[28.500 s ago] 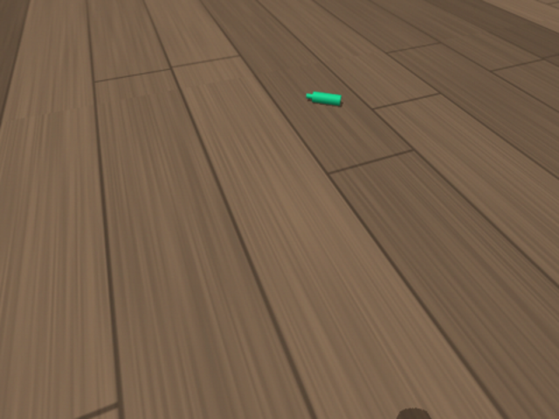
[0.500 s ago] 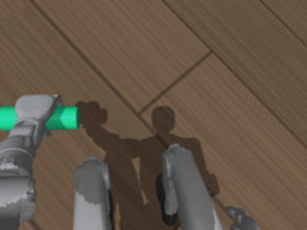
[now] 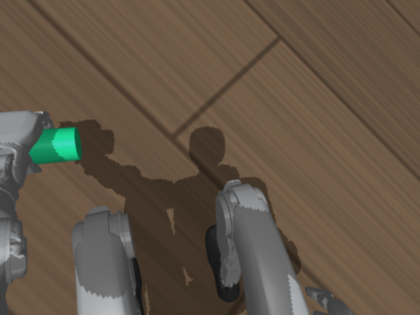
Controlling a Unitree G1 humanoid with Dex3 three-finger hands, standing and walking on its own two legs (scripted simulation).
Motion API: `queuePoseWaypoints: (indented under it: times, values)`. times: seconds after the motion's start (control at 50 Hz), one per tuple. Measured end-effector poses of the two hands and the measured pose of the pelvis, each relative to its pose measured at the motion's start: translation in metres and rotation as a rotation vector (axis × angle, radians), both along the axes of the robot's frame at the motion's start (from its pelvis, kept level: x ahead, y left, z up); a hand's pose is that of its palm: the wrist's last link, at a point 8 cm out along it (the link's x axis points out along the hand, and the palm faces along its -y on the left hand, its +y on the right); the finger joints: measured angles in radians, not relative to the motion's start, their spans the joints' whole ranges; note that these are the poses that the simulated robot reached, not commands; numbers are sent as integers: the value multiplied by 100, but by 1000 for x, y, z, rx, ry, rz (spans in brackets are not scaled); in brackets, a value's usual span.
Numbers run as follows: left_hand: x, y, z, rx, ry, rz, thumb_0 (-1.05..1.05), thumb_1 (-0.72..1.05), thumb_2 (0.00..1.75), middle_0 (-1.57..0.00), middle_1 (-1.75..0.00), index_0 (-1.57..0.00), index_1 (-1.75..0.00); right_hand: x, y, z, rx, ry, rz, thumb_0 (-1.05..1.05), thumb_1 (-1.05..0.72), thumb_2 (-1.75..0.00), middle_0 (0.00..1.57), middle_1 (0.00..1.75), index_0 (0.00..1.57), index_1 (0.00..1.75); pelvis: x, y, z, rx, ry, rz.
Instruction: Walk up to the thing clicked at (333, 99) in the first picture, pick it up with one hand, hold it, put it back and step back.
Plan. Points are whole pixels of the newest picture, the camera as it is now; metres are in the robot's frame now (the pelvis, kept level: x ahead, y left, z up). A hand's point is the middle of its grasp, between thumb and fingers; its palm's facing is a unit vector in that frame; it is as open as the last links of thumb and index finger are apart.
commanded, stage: crouch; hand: left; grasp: from above
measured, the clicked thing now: (12, 149) +0.46 +0.30 -0.20
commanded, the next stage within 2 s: lower in 0.30 s
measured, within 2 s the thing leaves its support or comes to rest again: neither
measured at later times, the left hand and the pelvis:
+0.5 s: hand (31, 148) +0.46 +0.28 -0.22, palm faces -0.48 -0.03 -0.87, open 9.6 cm; pelvis +0.00 +0.00 -0.04, yaw -1 degrees
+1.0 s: hand (44, 154) +0.47 +0.28 -0.28, palm faces -0.48 -0.04 -0.88, open 9.6 cm; pelvis +0.00 +0.00 -0.07, yaw -4 degrees
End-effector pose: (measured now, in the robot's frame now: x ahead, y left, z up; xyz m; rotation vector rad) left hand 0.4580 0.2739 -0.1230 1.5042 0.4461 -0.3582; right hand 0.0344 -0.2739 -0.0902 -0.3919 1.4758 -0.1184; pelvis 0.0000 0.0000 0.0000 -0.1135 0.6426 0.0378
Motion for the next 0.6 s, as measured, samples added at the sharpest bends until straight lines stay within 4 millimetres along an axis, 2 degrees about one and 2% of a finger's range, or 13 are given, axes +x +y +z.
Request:
queuePoseWaypoints:
  times: [0.18,0.48,0.6]
  values:
    - [2,1,-21,-3,-22,-20,-2,0,56,-71,-60,-73,-59,-9,3,-17,4,26,0,0,-92,-90,20,30,20,30,-1,0,-19,-5,-11,-3]
    - [12,5,-37,12,-13,2,-2,-1,58,-72,-59,-74,-58,-1,2,-31,5,14,34,0,-92,-90,20,30,20,30,0,0,-35,-15,-23,-10]
    - [11,6,-54,-1,17,-1,-2,-1,57,-73,-58,-75,-56,-1,1,-34,-5,26,51,0,-92,-90,20,30,20,30,0,1,-43,-24,-32,-15]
